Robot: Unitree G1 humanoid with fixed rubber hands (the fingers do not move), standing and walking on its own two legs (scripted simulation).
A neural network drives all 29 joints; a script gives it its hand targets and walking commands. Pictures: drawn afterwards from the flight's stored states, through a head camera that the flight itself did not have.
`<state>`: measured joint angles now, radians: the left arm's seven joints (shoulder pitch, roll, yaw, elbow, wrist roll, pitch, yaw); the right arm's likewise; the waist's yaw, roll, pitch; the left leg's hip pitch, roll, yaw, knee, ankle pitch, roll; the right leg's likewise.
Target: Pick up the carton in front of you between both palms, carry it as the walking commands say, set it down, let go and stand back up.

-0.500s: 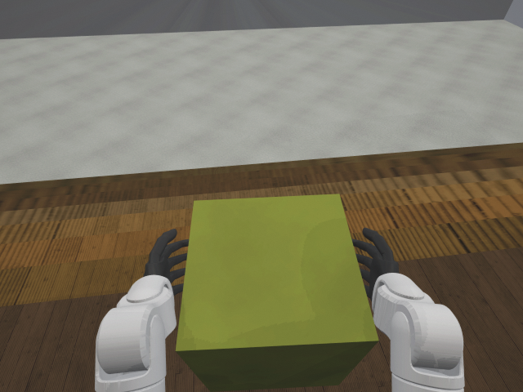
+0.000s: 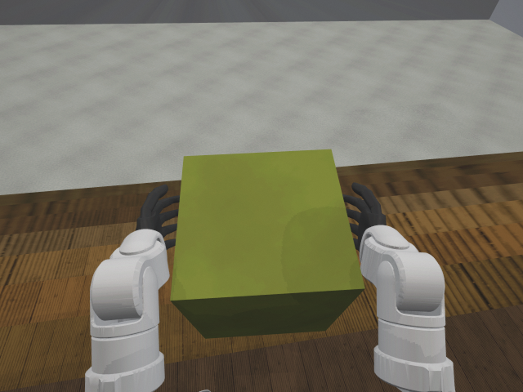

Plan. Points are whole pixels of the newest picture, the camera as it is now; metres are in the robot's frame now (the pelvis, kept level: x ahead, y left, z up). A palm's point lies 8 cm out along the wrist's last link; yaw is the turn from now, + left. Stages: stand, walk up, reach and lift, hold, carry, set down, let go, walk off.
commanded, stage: carry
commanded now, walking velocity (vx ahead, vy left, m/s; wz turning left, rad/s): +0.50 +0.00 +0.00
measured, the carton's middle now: (262, 252) +0.32 +0.00 +0.05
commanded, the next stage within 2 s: none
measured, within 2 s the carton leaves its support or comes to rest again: neither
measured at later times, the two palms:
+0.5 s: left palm (168, 111) +0.63 +0.18 +0.10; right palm (306, 109) +0.66 -0.12 +0.10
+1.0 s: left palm (189, 92) +0.99 +0.19 -0.04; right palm (282, 99) +0.95 -0.10 -0.05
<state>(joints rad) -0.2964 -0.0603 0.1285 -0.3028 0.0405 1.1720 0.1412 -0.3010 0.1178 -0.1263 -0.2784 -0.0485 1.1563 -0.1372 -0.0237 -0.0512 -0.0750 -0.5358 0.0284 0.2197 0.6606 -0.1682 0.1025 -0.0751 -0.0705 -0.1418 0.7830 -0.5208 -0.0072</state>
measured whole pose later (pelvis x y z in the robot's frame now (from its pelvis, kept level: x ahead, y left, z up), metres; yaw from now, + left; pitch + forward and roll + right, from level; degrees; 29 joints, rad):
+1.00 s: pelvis +0.64 +0.07 -0.17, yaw +0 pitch +0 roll +1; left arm -0.59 -0.09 0.29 0.11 0.08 1.16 0.16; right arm -0.54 0.03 -0.20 0.11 0.02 1.15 -0.18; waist -0.11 -0.04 -0.06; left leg -0.32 -0.12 0.13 0.86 -0.53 0.15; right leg -0.68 -0.03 0.05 1.31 -0.31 -0.04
